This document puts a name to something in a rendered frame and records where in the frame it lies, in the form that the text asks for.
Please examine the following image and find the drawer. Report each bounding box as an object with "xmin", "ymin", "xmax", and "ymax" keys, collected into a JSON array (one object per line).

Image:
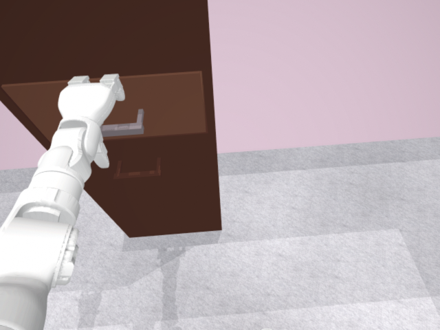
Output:
[{"xmin": 1, "ymin": 71, "xmax": 206, "ymax": 143}]

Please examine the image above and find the cabinet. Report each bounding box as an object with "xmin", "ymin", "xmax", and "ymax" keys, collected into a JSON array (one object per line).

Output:
[{"xmin": 0, "ymin": 0, "xmax": 222, "ymax": 238}]

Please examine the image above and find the handle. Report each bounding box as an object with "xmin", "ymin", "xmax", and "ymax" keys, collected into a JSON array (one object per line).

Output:
[
  {"xmin": 100, "ymin": 109, "xmax": 144, "ymax": 137},
  {"xmin": 113, "ymin": 170, "xmax": 162, "ymax": 182}
]

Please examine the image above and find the robot left upper arm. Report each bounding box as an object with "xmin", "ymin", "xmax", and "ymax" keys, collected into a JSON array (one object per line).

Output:
[{"xmin": 0, "ymin": 217, "xmax": 80, "ymax": 330}]

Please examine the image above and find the left robot hand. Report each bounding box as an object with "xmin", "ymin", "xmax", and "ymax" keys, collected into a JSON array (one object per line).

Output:
[{"xmin": 58, "ymin": 74, "xmax": 125, "ymax": 168}]

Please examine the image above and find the left robot forearm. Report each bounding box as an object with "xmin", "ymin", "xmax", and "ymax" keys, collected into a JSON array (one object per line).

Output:
[{"xmin": 0, "ymin": 115, "xmax": 101, "ymax": 242}]

